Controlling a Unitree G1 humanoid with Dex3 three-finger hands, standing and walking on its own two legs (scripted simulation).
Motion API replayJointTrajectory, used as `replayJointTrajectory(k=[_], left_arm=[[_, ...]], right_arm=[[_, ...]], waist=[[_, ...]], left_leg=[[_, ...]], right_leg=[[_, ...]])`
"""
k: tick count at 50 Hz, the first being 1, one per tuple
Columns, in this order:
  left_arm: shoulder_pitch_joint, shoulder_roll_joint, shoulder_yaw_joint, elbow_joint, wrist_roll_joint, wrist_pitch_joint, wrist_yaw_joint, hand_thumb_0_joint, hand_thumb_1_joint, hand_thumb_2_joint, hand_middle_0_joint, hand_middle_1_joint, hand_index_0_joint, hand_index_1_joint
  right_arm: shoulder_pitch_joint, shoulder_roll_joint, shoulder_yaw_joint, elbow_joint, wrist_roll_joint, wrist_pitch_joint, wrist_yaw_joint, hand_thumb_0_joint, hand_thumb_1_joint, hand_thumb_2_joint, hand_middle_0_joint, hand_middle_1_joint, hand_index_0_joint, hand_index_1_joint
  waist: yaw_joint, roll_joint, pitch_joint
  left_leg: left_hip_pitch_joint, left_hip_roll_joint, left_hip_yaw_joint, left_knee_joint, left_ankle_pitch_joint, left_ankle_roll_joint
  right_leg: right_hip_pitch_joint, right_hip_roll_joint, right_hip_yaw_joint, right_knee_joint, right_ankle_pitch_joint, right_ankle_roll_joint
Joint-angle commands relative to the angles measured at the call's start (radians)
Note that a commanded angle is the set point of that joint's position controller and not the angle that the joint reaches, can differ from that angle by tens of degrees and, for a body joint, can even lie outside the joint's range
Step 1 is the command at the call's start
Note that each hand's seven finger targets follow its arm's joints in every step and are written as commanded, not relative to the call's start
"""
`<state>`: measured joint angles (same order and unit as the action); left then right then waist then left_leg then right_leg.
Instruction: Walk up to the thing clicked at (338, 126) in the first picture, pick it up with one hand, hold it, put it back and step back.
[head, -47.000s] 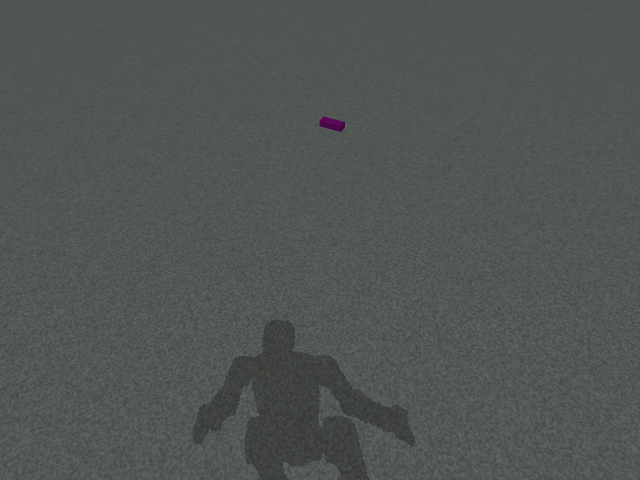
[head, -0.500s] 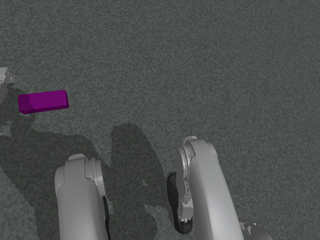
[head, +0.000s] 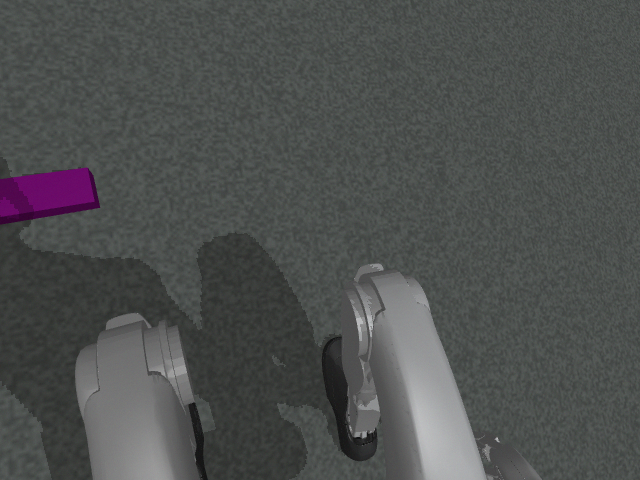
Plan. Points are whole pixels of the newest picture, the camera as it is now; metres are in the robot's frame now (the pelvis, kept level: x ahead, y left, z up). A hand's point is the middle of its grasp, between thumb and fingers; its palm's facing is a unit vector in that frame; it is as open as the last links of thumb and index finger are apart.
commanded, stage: rise first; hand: left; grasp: from above
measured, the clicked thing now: (41, 196) +0.51 +0.32 -0.31
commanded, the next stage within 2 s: none
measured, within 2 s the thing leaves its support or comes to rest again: neither
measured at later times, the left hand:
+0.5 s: hand out of the picture +0.46 +0.36 -0.18, palm faces -0.44 -0.10 -0.89, open 14.2 cm
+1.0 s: hand out of the picture +0.46 +0.36 -0.20, palm faces -0.44 -0.10 -0.89, open 14.2 cm
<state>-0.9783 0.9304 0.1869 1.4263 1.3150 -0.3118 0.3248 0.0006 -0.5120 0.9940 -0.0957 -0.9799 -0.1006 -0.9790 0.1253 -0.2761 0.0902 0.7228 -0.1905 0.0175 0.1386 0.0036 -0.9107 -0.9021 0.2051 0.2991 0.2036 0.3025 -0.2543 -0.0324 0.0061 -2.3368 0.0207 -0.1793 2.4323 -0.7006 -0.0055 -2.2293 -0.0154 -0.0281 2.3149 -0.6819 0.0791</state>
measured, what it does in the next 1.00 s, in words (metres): stands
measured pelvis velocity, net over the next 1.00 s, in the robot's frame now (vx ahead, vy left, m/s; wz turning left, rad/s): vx -0.01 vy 0.00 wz -0.03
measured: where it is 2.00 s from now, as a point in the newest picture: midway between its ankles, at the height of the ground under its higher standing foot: (274, 446)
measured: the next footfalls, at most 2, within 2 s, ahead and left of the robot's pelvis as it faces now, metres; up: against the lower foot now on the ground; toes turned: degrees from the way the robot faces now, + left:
none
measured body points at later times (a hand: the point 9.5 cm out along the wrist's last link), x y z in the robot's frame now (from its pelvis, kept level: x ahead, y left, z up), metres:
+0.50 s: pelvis +0.00 +0.00 -0.01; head +0.25 +0.11 +0.35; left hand +0.48 +0.36 -0.13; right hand +0.05 -0.27 -0.09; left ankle +0.07 +0.13 -0.29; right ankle +0.10 -0.15 -0.29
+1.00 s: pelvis -0.01 +0.00 -0.01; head +0.25 +0.11 +0.34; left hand +0.48 +0.36 -0.15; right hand +0.04 -0.27 -0.09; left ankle +0.07 +0.13 -0.29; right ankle +0.10 -0.15 -0.29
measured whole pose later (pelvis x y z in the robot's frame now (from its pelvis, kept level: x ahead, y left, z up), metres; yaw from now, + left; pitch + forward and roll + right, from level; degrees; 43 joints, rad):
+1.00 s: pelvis -0.01 +0.00 -0.01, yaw -2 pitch +31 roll -13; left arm -1.01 1.01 0.19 1.54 1.35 -0.32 0.40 0.00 -0.56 1.05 -0.08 -0.99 -0.07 -1.01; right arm 0.13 -0.29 0.15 0.70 -0.20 -0.02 0.17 0.00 -0.91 -0.90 0.21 0.30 0.20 0.30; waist -0.30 -0.06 0.06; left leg -2.37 0.01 -0.21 2.49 -0.69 0.00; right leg -2.24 0.00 -0.05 2.34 -0.66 0.08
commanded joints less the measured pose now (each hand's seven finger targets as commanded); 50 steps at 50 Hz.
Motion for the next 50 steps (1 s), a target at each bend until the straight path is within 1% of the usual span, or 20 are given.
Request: replayJointTrajectory(k=[1,5,11,13,16,17,18,24,26,27,30,33,34,35,37,41,42,45,47,50], left_arm=[[-0.276,0.316,0.046,-0.141,-0.023,-0.012,0.038,0.000,-0.562,1.021,-0.067,-0.984,-0.060,-0.990],[-0.292,0.315,0.036,-0.128,-0.017,-0.015,0.044,0.000,-0.565,1.025,-0.064,-0.994,-0.058,-1.000],[-0.293,0.334,0.047,-0.112,-0.013,-0.020,0.058,0.000,-0.564,1.027,-0.061,-0.994,-0.055,-0.999],[-0.311,0.327,0.028,-0.104,-0.005,-0.021,0.058,0.000,-0.563,1.024,-0.061,-1.004,-0.057,-1.007],[-0.305,0.320,0.023,-0.083,-0.005,-0.017,0.065,0.000,-0.560,1.022,-0.060,-1.008,-0.057,-1.010],[-0.320,0.333,0.030,-0.095,0.000,-0.020,0.067,0.000,-0.611,1.102,-0.067,-0.956,-0.026,-0.998],[-0.316,0.326,0.024,-0.086,0.000,-0.018,0.068,0.000,-0.570,1.035,-0.062,-0.996,-0.051,-1.007],[-0.322,0.337,0.021,-0.070,0.009,-0.022,0.079,0.000,-0.566,1.027,-0.068,-1.000,-0.058,-1.010],[-0.314,0.351,0.037,-0.066,0.011,-0.021,0.085,0.000,-0.567,1.031,-0.068,-1.000,-0.058,-1.010],[-0.312,0.344,0.024,-0.058,0.017,-0.020,0.082,0.000,-0.568,1.030,-0.067,-1.005,-0.057,-1.014],[-0.309,0.353,0.038,-0.053,0.008,-0.022,0.095,0.000,-0.560,1.025,-0.068,-1.004,-0.061,-1.011],[-0.324,0.346,0.027,-0.054,0.017,-0.021,0.098,0.000,-0.584,1.044,-0.064,-0.998,-0.049,-1.012],[-0.315,0.340,0.014,-0.041,0.018,-0.022,0.098,0.000,-0.576,1.038,-0.065,-1.000,-0.053,-1.012],[-0.322,0.367,0.039,-0.053,0.016,-0.022,0.103,0.000,-0.581,1.047,-0.067,-0.990,-0.051,-1.006],[-0.307,0.351,0.029,-0.043,0.012,-0.021,0.108,0.000,-0.576,1.038,-0.068,-0.996,-0.055,-1.009],[-0.326,0.343,0.014,-0.028,0.022,-0.015,0.111,0.000,-0.578,1.039,-0.066,-0.999,-0.052,-1.012],[-0.324,0.338,0.010,-0.029,0.023,-0.015,0.110,0.000,-0.588,1.052,-0.067,-0.993,-0.049,-1.011],[-0.308,0.364,0.036,-0.029,0.013,-0.015,0.117,0.000,-0.577,1.040,-0.067,-0.995,-0.053,-1.009],[-0.315,0.346,0.011,-0.023,0.025,-0.013,0.108,0.000,-0.584,1.047,-0.067,-0.995,-0.051,-1.011],[-0.312,0.364,0.030,-0.045,0.014,-0.015,0.117,0.000,-0.589,1.048,-0.066,-0.994,-0.049,-1.011]], right_arm=[[0.221,-0.283,-0.076,-0.008,-0.004,0.008,-0.010,0.000,-0.903,-0.902,0.200,0.300,0.200,0.300],[0.222,-0.281,-0.068,-0.011,-0.007,0.007,-0.005,0.000,-0.903,-0.902,0.200,0.300,0.200,0.300],[0.218,-0.292,-0.061,-0.009,-0.009,0.007,-0.005,0.000,-0.899,-0.901,0.200,0.300,0.200,0.300],[0.215,-0.293,-0.058,-0.009,-0.011,0.005,-0.004,0.000,-0.901,-0.901,0.200,0.300,0.200,0.300],[0.209,-0.293,-0.055,-0.010,-0.006,0.000,-0.003,0.000,-0.901,-0.901,0.200,0.300,0.200,0.300],[0.215,-0.300,-0.054,-0.010,-0.011,0.000,-0.002,0.000,-0.904,-0.903,0.200,0.300,0.200,0.300],[0.215,-0.301,-0.054,-0.012,-0.007,-0.002,-0.002,0.000,-0.901,-0.902,0.200,0.300,0.200,0.300],[0.207,-0.300,-0.043,-0.018,-0.008,-0.009,0.004,0.000,-0.903,-0.902,0.200,0.300,0.200,0.300],[0.211,-0.302,-0.038,-0.015,-0.011,-0.011,0.005,0.000,-0.903,-0.902,0.200,0.300,0.200,0.300],[0.213,-0.300,-0.037,-0.017,-0.012,-0.012,0.006,0.000,-0.903,-0.902,0.200,0.300,0.200,0.300],[0.207,-0.303,-0.035,-0.016,-0.012,-0.014,0.007,0.000,-0.901,-0.901,0.200,0.300,0.200,0.300],[0.213,-0.308,-0.032,-0.013,-0.016,-0.020,0.009,0.000,-0.902,-0.902,0.200,0.300,0.200,0.300],[0.204,-0.307,-0.032,-0.017,-0.013,-0.021,0.010,0.000,-0.902,-0.901,0.200,0.300,0.200,0.300],[0.210,-0.312,-0.030,-0.018,-0.016,-0.023,0.011,0.000,-0.901,-0.902,0.200,0.300,0.200,0.300],[0.201,-0.309,-0.029,-0.016,-0.011,-0.024,0.010,0.000,-0.903,-0.902,0.200,0.300,0.200,0.300],[0.202,-0.311,-0.029,-0.019,-0.016,-0.032,0.013,0.000,-0.902,-0.901,0.200,0.300,0.200,0.300],[0.209,-0.312,-0.026,-0.016,-0.017,-0.034,0.014,0.000,-0.902,-0.901,0.200,0.300,0.200,0.300],[0.203,-0.315,-0.024,-0.020,-0.016,-0.038,0.014,0.000,-0.901,-0.901,0.200,0.300,0.200,0.300],[0.203,-0.310,-0.026,-0.020,-0.018,-0.042,0.017,0.000,-0.902,-0.901,0.200,0.300,0.200,0.300],[0.207,-0.314,-0.023,-0.018,-0.018,-0.043,0.018,0.000,-0.903,-0.902,0.200,0.300,0.200,0.300]], waist=[[0.004,0.379,-0.699],[-0.010,0.372,-0.676],[-0.007,0.386,-0.670],[-0.022,0.385,-0.666],[-0.020,0.395,-0.637],[-0.033,0.410,-0.647],[-0.028,0.409,-0.645],[-0.037,0.429,-0.622],[-0.038,0.409,-0.626],[-0.044,0.401,-0.639],[-0.038,0.405,-0.642],[-0.055,0.415,-0.611],[-0.054,0.432,-0.619],[-0.052,0.427,-0.625],[-0.043,0.432,-0.631],[-0.067,0.436,-0.592],[-0.067,0.434,-0.606],[-0.049,0.438,-0.604],[-0.064,0.435,-0.598],[-0.057,0.448,-0.627]], left_leg=[[0.609,-0.009,0.107,-0.252,0.254,0.022],[0.575,-0.010,0.113,-0.234,0.238,0.026],[0.580,-0.010,0.105,-0.243,0.220,0.024],[0.579,-0.008,0.098,-0.238,0.214,0.024],[0.580,-0.008,0.095,-0.238,0.201,0.022],[0.598,-0.007,0.090,-0.241,0.217,0.021],[0.610,-0.005,0.083,-0.244,0.224,0.018],[0.573,-0.009,0.088,-0.239,0.196,0.020],[0.578,-0.009,0.088,-0.230,0.210,0.022],[0.573,-0.009,0.094,-0.219,0.210,0.024],[0.564,-0.010,0.091,-0.227,0.207,0.022],[0.583,-0.007,0.080,-0.229,0.215,0.020],[0.579,-0.006,0.081,-0.227,0.207,0.020],[0.589,-0.007,0.080,-0.226,0.222,0.020],[0.584,-0.007,0.075,-0.235,0.212,0.016],[0.581,-0.005,0.073,-0.224,0.205,0.016],[0.589,-0.005,0.072,-0.226,0.209,0.016],[0.581,-0.006,0.072,-0.231,0.207,0.014],[0.571,-0.006,0.078,-0.218,0.195,0.016],[0.583,-0.007,0.079,-0.221,0.224,0.017]], right_leg=[[0.272,0.038,-0.145,-0.188,0.244,-0.100],[0.279,0.043,-0.145,-0.191,0.243,-0.101],[0.266,0.044,-0.154,-0.184,0.224,-0.096],[0.255,0.047,-0.158,-0.182,0.223,-0.099],[0.230,0.046,-0.159,-0.180,0.213,-0.100],[0.236,0.044,-0.164,-0.175,0.225,-0.094],[0.224,0.042,-0.166,-0.170,0.227,-0.096],[0.233,0.043,-0.165,-0.167,0.217,-0.097],[0.243,0.044,-0.168,-0.168,0.227,-0.092],[0.256,0.048,-0.165,-0.175,0.231,-0.096],[0.259,0.049,-0.167,-0.173,0.230,-0.095],[0.230,0.045,-0.175,-0.162,0.233,-0.091],[0.235,0.050,-0.175,-0.164,0.227,-0.094],[0.239,0.047,-0.176,-0.160,0.239,-0.092],[0.232,0.047,-0.177,-0.155,0.233,-0.095],[0.204,0.048,-0.180,-0.149,0.227,-0.094],[0.219,0.050,-0.179,-0.157,0.230,-0.094],[0.226,0.047,-0.181,-0.151,0.229,-0.093],[0.222,0.052,-0.177,-0.156,0.224,-0.097],[0.252,0.050,-0.178,-0.153,0.248,-0.092]])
